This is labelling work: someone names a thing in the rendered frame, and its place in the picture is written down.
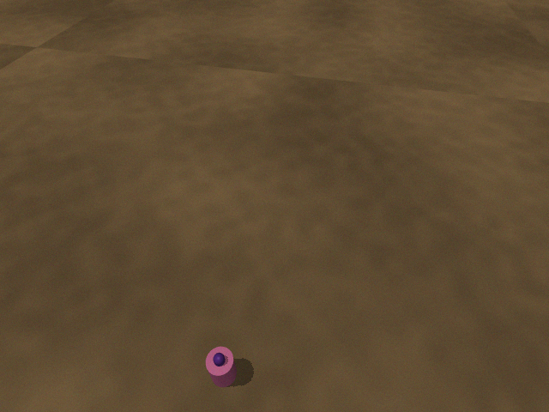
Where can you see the bottle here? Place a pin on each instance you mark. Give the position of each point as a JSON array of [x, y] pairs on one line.
[[221, 366]]

